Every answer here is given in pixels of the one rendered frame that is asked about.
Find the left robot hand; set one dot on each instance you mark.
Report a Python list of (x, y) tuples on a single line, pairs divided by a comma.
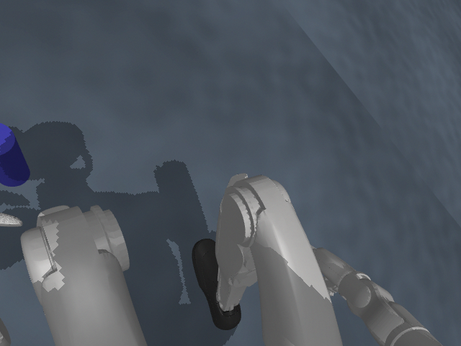
[(8, 220)]

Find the right robot foot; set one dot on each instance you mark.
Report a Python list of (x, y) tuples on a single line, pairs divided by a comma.
[(206, 270)]

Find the right robot hand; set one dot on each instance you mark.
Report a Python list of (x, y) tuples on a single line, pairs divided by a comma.
[(334, 268)]

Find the right robot arm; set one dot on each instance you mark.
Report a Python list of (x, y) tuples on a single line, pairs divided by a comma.
[(389, 323)]

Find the can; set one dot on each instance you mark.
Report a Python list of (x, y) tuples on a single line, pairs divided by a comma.
[(14, 170)]

